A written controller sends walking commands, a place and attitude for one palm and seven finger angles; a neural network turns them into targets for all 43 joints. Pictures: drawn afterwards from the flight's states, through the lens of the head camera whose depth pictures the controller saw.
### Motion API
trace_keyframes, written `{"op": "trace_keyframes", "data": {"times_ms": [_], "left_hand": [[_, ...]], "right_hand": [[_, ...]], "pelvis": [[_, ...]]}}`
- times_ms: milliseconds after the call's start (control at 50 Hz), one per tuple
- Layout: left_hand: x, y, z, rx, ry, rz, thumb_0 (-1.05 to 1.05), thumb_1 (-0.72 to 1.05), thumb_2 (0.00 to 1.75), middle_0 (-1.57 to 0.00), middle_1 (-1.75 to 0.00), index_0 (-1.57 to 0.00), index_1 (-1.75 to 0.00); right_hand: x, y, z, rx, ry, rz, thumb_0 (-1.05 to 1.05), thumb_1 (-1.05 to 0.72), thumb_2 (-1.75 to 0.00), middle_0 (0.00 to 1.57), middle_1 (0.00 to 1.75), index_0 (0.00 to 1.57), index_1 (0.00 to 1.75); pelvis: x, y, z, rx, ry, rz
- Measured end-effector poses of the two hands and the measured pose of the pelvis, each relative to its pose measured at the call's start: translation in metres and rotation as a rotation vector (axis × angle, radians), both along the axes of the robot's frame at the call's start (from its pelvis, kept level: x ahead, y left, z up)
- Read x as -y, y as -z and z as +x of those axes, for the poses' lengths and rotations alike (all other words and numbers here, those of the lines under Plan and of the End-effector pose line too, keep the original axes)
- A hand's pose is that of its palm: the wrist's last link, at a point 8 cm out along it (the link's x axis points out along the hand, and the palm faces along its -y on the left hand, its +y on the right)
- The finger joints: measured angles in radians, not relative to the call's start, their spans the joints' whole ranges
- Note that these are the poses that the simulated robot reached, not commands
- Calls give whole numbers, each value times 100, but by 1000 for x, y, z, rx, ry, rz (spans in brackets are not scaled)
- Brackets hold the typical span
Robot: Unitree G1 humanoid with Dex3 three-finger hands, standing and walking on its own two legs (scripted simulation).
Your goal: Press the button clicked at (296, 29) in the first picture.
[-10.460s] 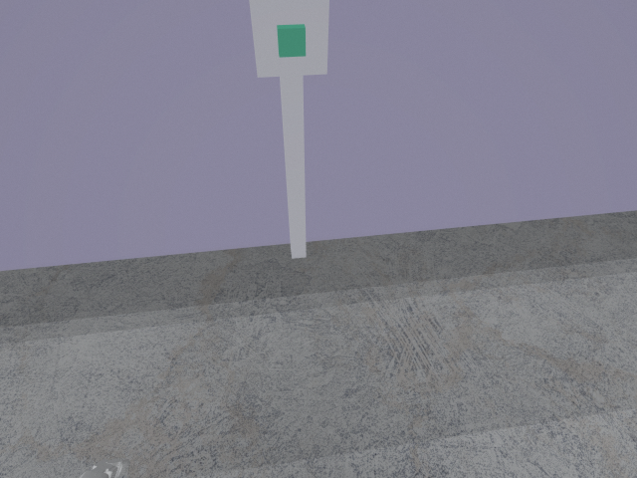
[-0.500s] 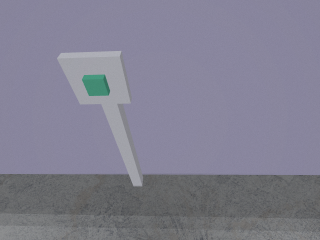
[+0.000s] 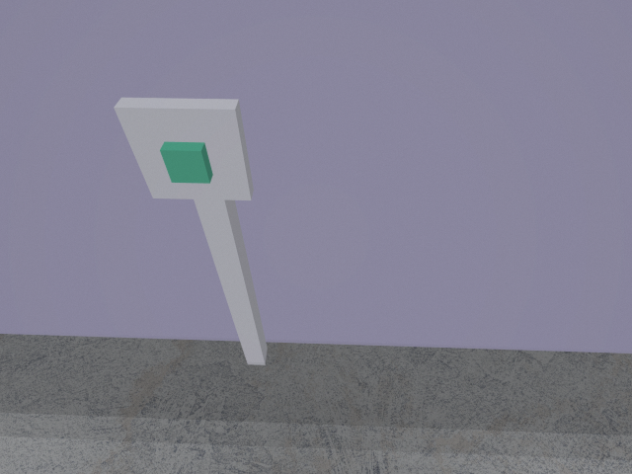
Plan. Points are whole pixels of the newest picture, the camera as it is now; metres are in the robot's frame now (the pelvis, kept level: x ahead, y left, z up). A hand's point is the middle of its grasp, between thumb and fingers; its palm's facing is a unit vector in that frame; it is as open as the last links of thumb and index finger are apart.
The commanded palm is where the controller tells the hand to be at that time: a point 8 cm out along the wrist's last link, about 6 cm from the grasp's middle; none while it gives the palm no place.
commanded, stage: look again from close up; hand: left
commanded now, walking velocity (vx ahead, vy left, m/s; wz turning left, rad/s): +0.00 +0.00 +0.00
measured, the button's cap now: (188, 161) +0.54 +0.25 +0.10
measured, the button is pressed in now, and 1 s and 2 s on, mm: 0 0 0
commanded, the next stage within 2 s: shuffle to correct the standing spot in 0.48 s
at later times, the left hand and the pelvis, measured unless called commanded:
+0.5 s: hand out of the picture +0.01 +0.21 -0.18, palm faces +0.03 -0.98 -0.20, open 7.3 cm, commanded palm none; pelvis +0.00 +0.04 +0.00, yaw +0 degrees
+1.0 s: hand out of the picture +0.04 +0.18 -0.19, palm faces +0.04 -0.99 -0.16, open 7.4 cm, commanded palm none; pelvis +0.06 +0.03 -0.01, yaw +0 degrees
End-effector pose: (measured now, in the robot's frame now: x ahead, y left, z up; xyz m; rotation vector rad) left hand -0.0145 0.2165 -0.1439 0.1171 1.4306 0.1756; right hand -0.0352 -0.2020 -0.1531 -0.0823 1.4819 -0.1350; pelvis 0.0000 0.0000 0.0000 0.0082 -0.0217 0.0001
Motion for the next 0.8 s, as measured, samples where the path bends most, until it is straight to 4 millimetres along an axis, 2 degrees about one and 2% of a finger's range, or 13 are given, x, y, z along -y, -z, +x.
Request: {"op": "trace_keyframes", "data": {"times_ms": [60,140,280,420,660,800], "left_hand": [[2,2,-9,2,13,2,0,91,89,-20,-30,-20,-30],[-6,8,-12,13,20,-8,0,91,89,-20,-30,-20,-30],[-30,6,4,67,25,8,1,92,89,-20,-30,-20,-30],[-46,1,14,86,26,24,0,91,89,-20,-30,-20,-30],[-39,5,15,23,29,-12,0,91,89,-20,-30,-20,-30],[-29,12,23,-6,27,-32,0,91,89,-20,-30,-20,-30]], "right_hand": [[0,3,2,15,-10,0,0,-91,-90,20,30,20,29],[-5,6,10,71,-16,-13,1,-91,-90,20,30,20,29],[-27,4,21,126,-41,-5,1,-91,-90,20,30,20,29],[-33,2,27,113,-59,-6,2,-92,-90,20,30,20,29],[-30,-2,44,93,-62,-29,1,-91,-90,20,30,20,29],[-25,3,55,75,-41,-28,1,-91,-90,20,30,20,29]], "pelvis": [[-5,4,-4,-6,-3,-16],[-15,9,-6,-1,-9,-23],[-30,8,-4,2,-10,-6],[-39,5,0,-1,-10,-1],[-42,4,14,-6,-2,-3],[-37,9,36,-7,7,-1]]}}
